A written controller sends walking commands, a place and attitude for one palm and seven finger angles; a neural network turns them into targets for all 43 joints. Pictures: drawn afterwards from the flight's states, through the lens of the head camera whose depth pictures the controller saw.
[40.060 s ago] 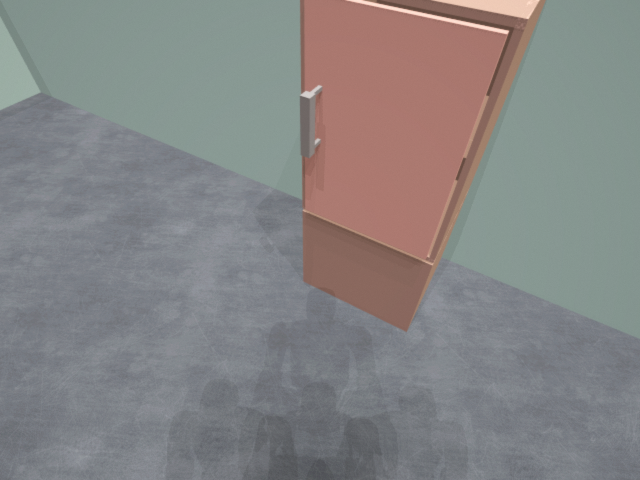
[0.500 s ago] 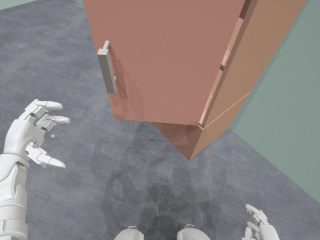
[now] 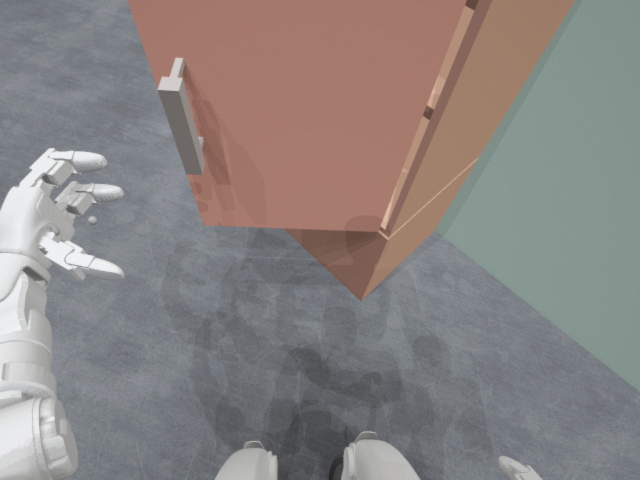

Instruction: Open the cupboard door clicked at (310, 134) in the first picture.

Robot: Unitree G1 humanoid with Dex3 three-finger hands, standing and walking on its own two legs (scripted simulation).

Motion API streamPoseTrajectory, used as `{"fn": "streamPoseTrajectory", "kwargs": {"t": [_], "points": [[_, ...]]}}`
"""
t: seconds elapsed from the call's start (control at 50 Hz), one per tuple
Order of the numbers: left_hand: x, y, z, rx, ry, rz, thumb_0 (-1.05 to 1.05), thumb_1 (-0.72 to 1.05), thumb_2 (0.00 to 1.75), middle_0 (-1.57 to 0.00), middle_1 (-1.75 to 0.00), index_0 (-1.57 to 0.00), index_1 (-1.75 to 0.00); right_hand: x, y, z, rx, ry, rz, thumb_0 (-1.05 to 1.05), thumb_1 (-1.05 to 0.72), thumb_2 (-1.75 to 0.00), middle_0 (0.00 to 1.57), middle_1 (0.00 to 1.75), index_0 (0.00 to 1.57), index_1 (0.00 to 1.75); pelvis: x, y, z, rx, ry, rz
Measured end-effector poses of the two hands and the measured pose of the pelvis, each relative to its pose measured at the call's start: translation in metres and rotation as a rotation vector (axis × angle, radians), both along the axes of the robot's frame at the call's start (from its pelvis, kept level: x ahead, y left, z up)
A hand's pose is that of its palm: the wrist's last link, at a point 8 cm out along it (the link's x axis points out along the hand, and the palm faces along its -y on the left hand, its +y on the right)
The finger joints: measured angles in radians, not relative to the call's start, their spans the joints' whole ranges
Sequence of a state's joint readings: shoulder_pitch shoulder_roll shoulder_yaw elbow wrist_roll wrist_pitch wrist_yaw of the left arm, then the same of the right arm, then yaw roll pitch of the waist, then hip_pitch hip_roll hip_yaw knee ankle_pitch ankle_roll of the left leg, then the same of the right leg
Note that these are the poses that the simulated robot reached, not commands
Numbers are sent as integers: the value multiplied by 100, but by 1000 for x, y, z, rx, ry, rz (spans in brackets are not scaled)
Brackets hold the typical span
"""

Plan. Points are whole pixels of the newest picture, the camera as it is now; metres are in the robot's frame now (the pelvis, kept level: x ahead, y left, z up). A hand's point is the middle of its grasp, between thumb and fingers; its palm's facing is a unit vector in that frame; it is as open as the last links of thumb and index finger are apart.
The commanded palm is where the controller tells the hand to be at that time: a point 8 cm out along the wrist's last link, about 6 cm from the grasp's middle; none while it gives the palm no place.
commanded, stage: move the hooked fingers beside the handle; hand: left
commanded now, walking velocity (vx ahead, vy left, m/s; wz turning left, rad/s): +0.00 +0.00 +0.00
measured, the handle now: (187, 119) +0.59 +0.20 +0.05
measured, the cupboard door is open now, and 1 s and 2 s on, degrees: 46 46 46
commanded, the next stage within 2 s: slide the fingers in behind the handle in 1.58 s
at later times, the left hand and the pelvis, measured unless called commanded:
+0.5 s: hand (117, 168) +0.48 +0.27 +0.06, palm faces -0.01 -1.00 +0.00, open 14.0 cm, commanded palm +0.48 +0.31 +0.06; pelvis +0.00 +0.01 -0.01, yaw -1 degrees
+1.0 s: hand (138, 141) +0.55 +0.26 +0.05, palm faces -0.01 -1.00 -0.01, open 14.0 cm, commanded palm +0.53 +0.30 +0.05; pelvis +0.01 +0.01 -0.02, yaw -3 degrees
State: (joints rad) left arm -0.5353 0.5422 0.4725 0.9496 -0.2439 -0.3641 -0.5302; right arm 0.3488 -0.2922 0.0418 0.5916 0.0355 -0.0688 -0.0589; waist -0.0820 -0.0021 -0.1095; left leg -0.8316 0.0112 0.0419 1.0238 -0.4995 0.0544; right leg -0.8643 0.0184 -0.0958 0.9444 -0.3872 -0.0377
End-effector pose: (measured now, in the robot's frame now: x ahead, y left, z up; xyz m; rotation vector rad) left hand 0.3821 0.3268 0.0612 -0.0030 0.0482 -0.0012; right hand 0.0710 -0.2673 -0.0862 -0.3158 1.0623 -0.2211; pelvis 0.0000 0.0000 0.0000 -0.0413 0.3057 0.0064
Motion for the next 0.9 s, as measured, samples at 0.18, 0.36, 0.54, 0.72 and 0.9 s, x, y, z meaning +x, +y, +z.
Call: {"fn": "streamPoseTrajectory", "kwargs": {"t": [0.18, 0.36, 0.54, 0.72, 0.9], "points": [[32, -4, 1, -2, -4, -14, -1, -50, 30, -30, -120, -30, -120, -15, 6, -5, -2, 76, -28, 1, -91, -90, 21, 30, 20, 30, 1, 6, -3, -9, 25, -3], [61, -5, -2, 4, 2, -7, -1, -49, 30, -30, -120, -30, -120, -39, 9, -9, -9, 173, -65, 1, -91, -90, 21, 30, 20, 30, 2, 11, -7, -18, 54, -7], [88, -8, -2, 1, 19, -12, -1, -50, 30, -30, -120, -30, -120, -64, 11, -9, -17, 270, -101, 0, -91, -90, 21, 30, 20, 30, 3, 12, -10, -27, 82, -8], [121, -9, -2, 3, 14, -6, -1, -50, 30, -30, -120, -30, -120, -85, 10, -8, -37, 345, -131, 0, -91, -90, 21, 30, 20, 30, 3, 12, -16, -37, 125, -10], [147, -15, -6, 8, 17, -15, -1, -49, 30, -30, -120, -30, -120, -101, 15, -6, -32, 410, -169, 0, -91, -90, 21, 30, 20, 30, 7, 12, -19, -45, 166, -21]]}}
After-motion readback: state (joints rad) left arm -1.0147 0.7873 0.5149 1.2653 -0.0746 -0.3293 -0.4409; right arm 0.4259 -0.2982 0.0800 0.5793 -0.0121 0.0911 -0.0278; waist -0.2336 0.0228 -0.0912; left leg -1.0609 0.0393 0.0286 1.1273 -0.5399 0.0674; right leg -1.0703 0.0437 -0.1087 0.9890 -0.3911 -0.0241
